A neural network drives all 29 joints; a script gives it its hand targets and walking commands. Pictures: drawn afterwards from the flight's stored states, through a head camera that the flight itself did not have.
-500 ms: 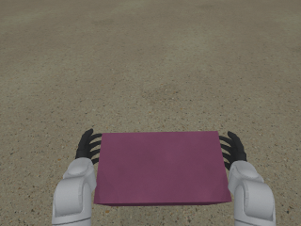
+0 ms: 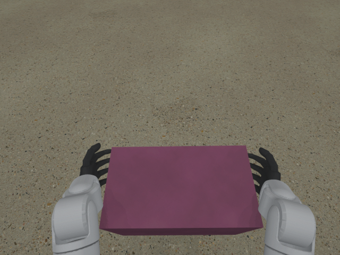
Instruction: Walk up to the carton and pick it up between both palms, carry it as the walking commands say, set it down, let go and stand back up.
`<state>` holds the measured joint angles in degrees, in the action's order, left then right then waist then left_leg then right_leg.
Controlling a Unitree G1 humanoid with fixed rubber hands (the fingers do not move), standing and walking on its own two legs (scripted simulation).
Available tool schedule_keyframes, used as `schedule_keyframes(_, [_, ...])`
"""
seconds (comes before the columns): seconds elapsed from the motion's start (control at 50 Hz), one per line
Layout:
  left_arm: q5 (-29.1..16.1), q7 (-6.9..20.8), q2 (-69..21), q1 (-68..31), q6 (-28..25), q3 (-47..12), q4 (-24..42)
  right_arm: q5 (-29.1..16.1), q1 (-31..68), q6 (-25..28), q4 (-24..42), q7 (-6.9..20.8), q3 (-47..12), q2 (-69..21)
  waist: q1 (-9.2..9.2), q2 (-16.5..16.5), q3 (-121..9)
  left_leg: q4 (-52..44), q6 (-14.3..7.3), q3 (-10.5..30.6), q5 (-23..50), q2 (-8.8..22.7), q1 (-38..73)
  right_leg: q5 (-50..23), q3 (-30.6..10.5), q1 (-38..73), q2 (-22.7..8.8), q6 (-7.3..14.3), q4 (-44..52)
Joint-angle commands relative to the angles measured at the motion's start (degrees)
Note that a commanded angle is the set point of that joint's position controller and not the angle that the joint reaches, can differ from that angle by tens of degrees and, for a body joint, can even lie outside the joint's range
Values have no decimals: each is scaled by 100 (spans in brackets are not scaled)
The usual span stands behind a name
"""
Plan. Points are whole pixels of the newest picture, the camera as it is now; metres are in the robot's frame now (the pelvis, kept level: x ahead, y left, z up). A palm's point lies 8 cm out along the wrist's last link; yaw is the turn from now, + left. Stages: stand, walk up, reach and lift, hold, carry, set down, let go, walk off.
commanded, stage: carry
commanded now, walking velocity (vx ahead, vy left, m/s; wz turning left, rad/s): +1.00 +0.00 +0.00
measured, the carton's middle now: (178, 194) +0.27 -0.01 +0.00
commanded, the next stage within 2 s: none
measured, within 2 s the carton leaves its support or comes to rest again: neither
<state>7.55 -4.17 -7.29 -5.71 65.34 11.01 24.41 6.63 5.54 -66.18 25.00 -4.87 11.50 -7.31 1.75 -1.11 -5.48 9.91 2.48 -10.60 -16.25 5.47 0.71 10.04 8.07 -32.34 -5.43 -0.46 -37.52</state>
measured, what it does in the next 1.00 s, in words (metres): walks ahead: right foot, then left foot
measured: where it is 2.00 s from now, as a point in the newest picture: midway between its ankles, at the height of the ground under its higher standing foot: (171, 86)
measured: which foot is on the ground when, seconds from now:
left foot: down 0.00-0.10, up 0.12-0.50, down 0.52-0.94, up 0.96-1.00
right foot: up 0.00-0.06, down 0.08-0.54, up 0.56-0.90, down 0.92-1.00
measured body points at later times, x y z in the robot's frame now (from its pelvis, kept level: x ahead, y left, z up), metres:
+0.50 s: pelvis +0.41 -0.02 -0.03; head +0.43 -0.04 +0.42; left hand +0.68 +0.16 +0.06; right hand +0.69 -0.20 +0.05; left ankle +0.56 +0.09 -0.74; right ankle +0.16 -0.12 -0.74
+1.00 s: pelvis +0.90 -0.07 -0.03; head +0.92 -0.06 +0.42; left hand +1.16 +0.14 +0.04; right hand +1.20 -0.23 +0.04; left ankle +0.66 +0.06 -0.62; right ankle +0.99 -0.15 -0.75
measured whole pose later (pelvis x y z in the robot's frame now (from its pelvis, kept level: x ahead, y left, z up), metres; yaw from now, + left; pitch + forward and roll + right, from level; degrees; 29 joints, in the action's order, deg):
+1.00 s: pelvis +0.90 -0.07 -0.03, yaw +4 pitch +3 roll -2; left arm 7.9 -7.0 -7.7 -9.6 66.0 9.1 19.7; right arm 7.9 9.4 -67.7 20.9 -2.6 13.0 -3.6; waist -3.2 -2.3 -0.6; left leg 69.8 0.0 -0.2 -21.5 8.1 -10.7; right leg 11.6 16.6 -26.3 -3.2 4.7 -35.3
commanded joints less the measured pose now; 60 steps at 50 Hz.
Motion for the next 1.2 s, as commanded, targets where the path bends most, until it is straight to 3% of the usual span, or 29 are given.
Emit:
schedule_keyframes(0.0, [-2421,1598,-4442,-2440,306,-4601,83,-2524,2631,-290,86,1841,-4455,-4210,-95,-1071,-403,212,-567,161,2278,957,-156,135,797,966,511,16,571])
schedule_keyframes(0.04, [-2393,1586,-4323,-2424,340,-4569,30,-2487,2687,-358,116,1825,-4405,-4077,-281,-1010,-932,1773,-346,-303,3781,804,-604,34,1347,2551,888,72,929])
schedule_keyframes(0.06, [-2416,1578,-4285,-2467,342,-4586,12,-2459,2768,-375,176,1817,-4400,-4031,-445,-586,-1389,3276,-194,-501,3708,530,-1416,234,1122,3898,680,131,925])
schedule_keyframes(0.08, [-2397,1587,-4263,-2418,355,-4587,13,-2458,2939,-380,247,1825,-4402,-4001,-658,380,-1530,5395,-97,-433,2157,195,-2525,1773,-647,4538,-554,212,1548])
schedule_keyframes(0.1, [-2320,1576,-4323,-2187,399,-4490,-388,-2422,2855,-490,122,1885,-4481,-4012,-509,2058,-1479,6609,-189,401,-984,-786,-4441,2747,-3983,4817,-1835,954,2930])
schedule_keyframes(0.12, [-2495,1597,-4671,-2787,398,-4712,-82,-2434,3123,-416,53,1900,-4429,-4157,-475,1086,-1390,7403,-392,1223,-510,-188,-5031,1797,-3810,4940,-2016,1376,2643])
schedule_keyframes(0.16, [-2574,1663,-5021,-2959,301,-4772,131,-2564,3290,-287,84,1914,-4481,-4517,-463,138,-1445,7023,-358,1279,-85,370,-4856,701,-2556,4530,-1693,1237,2467])
schedule_keyframes(0.22, [-2840,1818,-5050,-2899,260,-4722,-46,-2298,2931,-161,-42,1768,-4352,-4639,-361,455,-1082,5702,-168,929,193,497,-4396,-53,-1323,3956,-1367,923,2781])
schedule_keyframes(0.28, [-2978,1920,-4890,-2660,263,-4701,-217,-2039,2517,-88,-130,1594,-4288,-4534,-315,651,-540,4379,-123,567,447,354,-4382,-963,-657,3875,-1175,942,3072])
schedule_keyframes(0.38, [-2866,1935,-4661,-2569,273,-4599,-106,-2035,2464,-78,25,1515,-4526,-4444,-254,1117,-164,2493,-254,-178,1471,-141,-3451,-2656,388,3986,-790,605,3132])
schedule_keyframes(0.44, [-2757,1870,-4466,-2625,296,-4537,49,-2184,2668,-98,141,1565,-4639,-4389,-180,1415,-536,1976,-417,-481,1455,-722,-2420,-5459,575,4438,-816,367,2137])
schedule_keyframes(0.48, [-2664,1834,-4334,-2582,311,-4555,75,-2297,2655,-116,73,1595,-4643,-4323,28,1301,-1341,1549,-448,-736,1038,-1119,-668,-5486,805,4172,-642,198,-11])
schedule_keyframes(0.5, [-2598,1826,-4268,-2634,315,-4572,134,-2392,2632,-142,69,1624,-4694,-4308,246,713,-1674,1701,-519,-88,-79,-835,912,-4170,644,2674,-383,176,-1747])
schedule_keyframes(0.52, [-2614,1841,-4447,-2695,341,-4642,132,-2461,2558,-142,50,1668,-4741,-4258,160,-1299,-1901,734,-1340,3378,-2626,1064,1928,-1052,339,582,486,-38,-3841])
schedule_keyframes(0.54, [-2506,1854,-4620,-2732,321,-4574,-31,-2567,2907,-155,151,1743,-4732,-4458,47,-1780,-1490,146,-1737,4605,-1218,1425,1972,1206,-580,-811,912,208,-4894])
schedule_keyframes(0.58, [-2532,1846,-4844,-2539,243,-4422,13,-2682,2857,-182,213,1771,-4882,-4800,-5,-161,-1448,481,-1470,3620,678,1655,1267,898,-1293,-873,58,388,-4622])
schedule_keyframes(0.6, [-2492,1833,-4939,-2504,221,-4374,-82,-2728,2906,-172,160,1807,-4859,-4836,-44,248,-1189,361,-1298,3179,988,1623,839,759,-1214,-823,-171,310,-3913])
schedule_keyframes(0.66, [-2311,1748,-5012,-2196,119,-4453,-355,-2722,2670,-78,-105,1902,-4668,-4725,-90,-297,-801,-275,-906,1755,793,1323,323,218,-716,-369,-388,70,-2061])
schedule_keyframes(0.76, [-2269,1640,-4783,-2086,75,-4683,-67,-2618,2515,-53,27,1940,-4593,-4318,-46,-811,-86,-584,-622,197,1567,734,164,-740,344,68,18,-139,449])
schedule_keyframes(0.8, [-2309,1643,-4555,-2217,153,-4679,53,-2516,2406,-130,49,1931,-4504,-4179,-73,-1042,-115,-349,-506,-91,2321,721,12,-915,631,778,209,-102,688])
schedule_keyframes(0.86, [-2296,1639,-4293,-2343,247,-4605,-47,-2427,2536,-258,102,1903,-4408,-3922,-290,-1257,-637,1219,-292,-416,4979,757,-98,-664,1035,2252,537,-43,419])
schedule_keyframes(0.88, [-2319,1646,-4269,-2435,258,-4601,-113,-2399,2695,-272,139,1880,-4409,-3872,-446,-1085,-937,2507,-211,-623,5308,544,-377,-356,1287,3138,778,-69,629])
schedule_keyframes(0.9, [-2377,1676,-4288,-2600,260,-4648,-106,-2366,2896,-270,146,1854,-4383,-3818,-646,-486,-1149,4202,-212,-644,4514,305,-1226,230,1150,4144,645,-176,734])
schedule_keyframes(0.92, [-2391,1674,-4320,-2688,264,-4701,-210,-2377,3099,-305,125,1860,-4463,-3848,-675,943,-1092,6030,-186,-395,2208,-265,-2665,1989,-920,4565,-519,54,1738])
schedule_keyframes(0.94, [-2401,1708,-4411,-2483,310,-4545,-556,-2296,3039,-385,91,1878,-4493,-3913,-475,2470,-1410,7381,-282,634,-518,-908,-4109,2177,-3880,4831,-1810,989,2835])
schedule_keyframes(0.96, [-2558,1754,-4779,-2974,326,-4709,-191,-2306,3130,-311,-67,1890,-4402,-4200,-509,1378,-1541,8056,-432,1277,-337,-288,-4209,908,-3337,4824,-1819,1289,2562])
schedule_keyframes(1.0, [-2688,1799,-5129,-3180,220,-4786,92,-2492,3298,-174,1,1848,-4446,-4626,-457,178,-1769,7422,-337,1316,-91,249,-4110,-747,-2245,4537,-1601,1197,2199])
schedule_keyframes(1.04, [-2853,1863,-5235,-3081,194,-4747,-159,-2331,3103,-93,-106,1773,-4340,-4698,-380,306,-1663,6201,-222,1245,91,523,-3845,-619,-1499,4163,-1436,919,2489])
schedule_keyframes(1.18, [-2929,1987,-4760,-2632,199,-4630,-330,-1969,2386,29,-307,1526,-4418,-4555,-293,916,-392,2867,-167,92,1131,-32,-3542,-2489,271,3945,-792,727,3106])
